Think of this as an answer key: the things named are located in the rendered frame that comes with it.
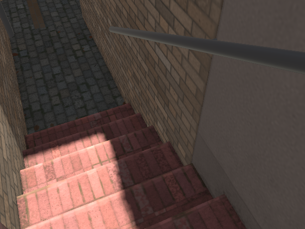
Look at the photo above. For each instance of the stairs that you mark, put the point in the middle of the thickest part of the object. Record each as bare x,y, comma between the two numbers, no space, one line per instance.
109,170

